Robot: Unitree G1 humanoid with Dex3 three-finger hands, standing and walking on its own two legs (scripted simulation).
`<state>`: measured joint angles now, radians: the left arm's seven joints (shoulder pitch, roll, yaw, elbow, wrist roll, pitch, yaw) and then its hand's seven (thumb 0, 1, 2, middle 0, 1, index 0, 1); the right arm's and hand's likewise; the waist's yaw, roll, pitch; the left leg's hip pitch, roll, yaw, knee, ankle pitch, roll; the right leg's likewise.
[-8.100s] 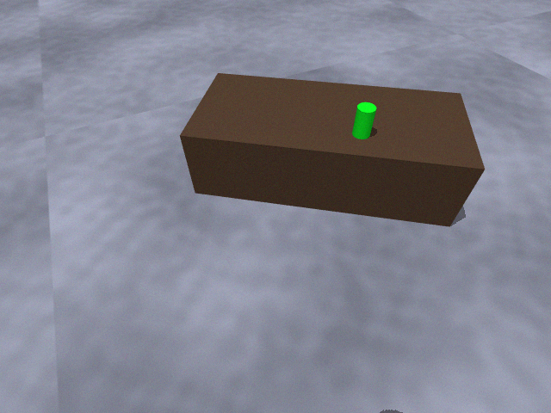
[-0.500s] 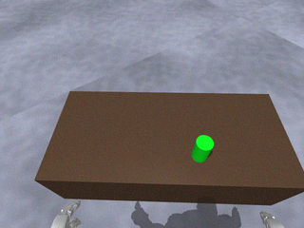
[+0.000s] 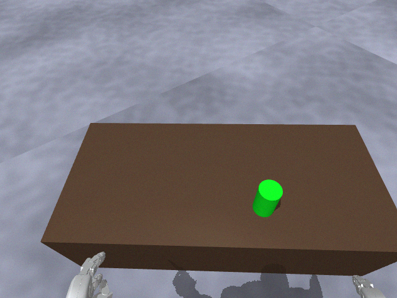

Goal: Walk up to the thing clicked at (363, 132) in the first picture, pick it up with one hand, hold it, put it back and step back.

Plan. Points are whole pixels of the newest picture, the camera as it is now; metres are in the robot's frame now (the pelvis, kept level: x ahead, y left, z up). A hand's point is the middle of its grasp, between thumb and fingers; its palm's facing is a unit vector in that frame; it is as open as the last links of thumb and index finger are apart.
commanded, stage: go down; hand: right
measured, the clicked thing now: (266, 199) +0.49 -0.20 -0.30
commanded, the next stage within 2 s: approach in 1.94 s
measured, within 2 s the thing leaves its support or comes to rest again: neither
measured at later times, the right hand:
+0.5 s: hand out of the picture +0.16 -0.29 -0.09, palm faces +0.13 +0.94 -0.31, open 17.6 cm
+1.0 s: hand (371, 244) +0.27 -0.34 -0.06, palm faces +0.17 +0.97 -0.17, open 17.6 cm
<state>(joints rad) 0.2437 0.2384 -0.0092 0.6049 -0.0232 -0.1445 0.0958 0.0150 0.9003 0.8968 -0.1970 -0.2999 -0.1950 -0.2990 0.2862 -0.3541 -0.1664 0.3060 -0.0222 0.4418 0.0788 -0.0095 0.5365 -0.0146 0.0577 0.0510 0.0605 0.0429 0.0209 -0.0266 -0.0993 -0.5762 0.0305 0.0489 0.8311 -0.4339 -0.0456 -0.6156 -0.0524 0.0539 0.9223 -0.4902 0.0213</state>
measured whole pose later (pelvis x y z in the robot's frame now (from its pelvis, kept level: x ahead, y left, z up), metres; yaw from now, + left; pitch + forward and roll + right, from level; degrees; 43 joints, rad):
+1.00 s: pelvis -0.03 +0.00 -0.02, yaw +1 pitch +15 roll +3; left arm 0.33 0.29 -0.01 0.68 0.00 -0.17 0.12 0.02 0.90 0.90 -0.20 -0.30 -0.20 -0.30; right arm -0.19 -0.58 -0.50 0.81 0.07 0.04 0.38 -0.01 0.58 -0.04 0.04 0.06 0.04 0.05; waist 0.05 -0.01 -0.08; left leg -0.76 0.02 0.04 0.94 -0.43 -0.04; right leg -0.80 -0.06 0.05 1.03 -0.49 0.02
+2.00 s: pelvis -0.04 -0.01 -0.04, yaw +2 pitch +21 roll +5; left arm 0.32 0.31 -0.08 0.65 0.03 -0.10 0.03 0.01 0.91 0.90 -0.20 -0.31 -0.20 -0.30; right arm -0.67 -0.88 -0.67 1.25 0.06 -0.27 0.51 -0.02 0.54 -0.04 0.06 0.05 0.05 0.04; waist 0.11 0.03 -0.07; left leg -0.98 0.01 0.04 1.04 -0.43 -0.05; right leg -1.03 -0.06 0.07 1.16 -0.51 0.01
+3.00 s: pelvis -0.12 -0.01 -0.34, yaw +7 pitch +34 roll +8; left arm 0.22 0.30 -0.11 0.62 0.08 0.03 -0.06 0.01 0.90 0.89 -0.20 -0.30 -0.20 -0.30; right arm -1.02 -0.77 -0.67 1.12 -0.01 -0.37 0.32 -0.02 0.45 -0.02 0.07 0.03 0.06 0.02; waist 0.21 -0.01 -0.09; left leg -2.10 0.01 0.03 2.11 -0.61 -0.07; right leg -2.15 -0.01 0.15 2.23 -0.68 0.03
